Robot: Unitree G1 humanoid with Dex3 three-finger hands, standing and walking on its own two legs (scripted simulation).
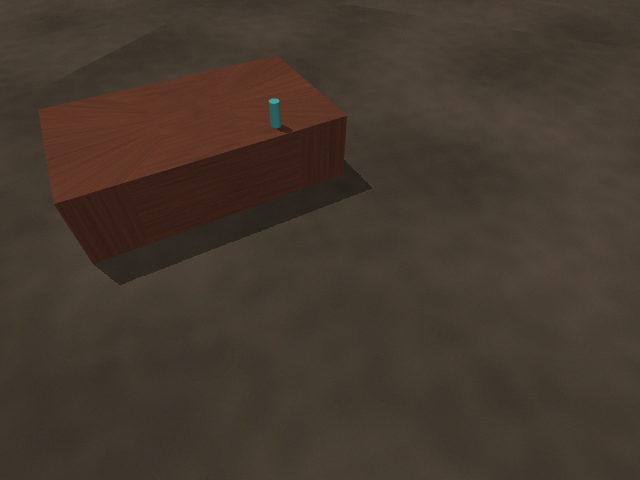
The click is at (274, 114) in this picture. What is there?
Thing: slim round
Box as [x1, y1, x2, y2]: [269, 98, 280, 127]
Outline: 273,98 269,100 271,126 279,127 279,102 278,99
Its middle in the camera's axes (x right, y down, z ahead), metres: -0.17 -0.52 +1.66
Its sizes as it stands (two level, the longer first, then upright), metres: 0.044 0.044 0.114
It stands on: a support 0.33 m high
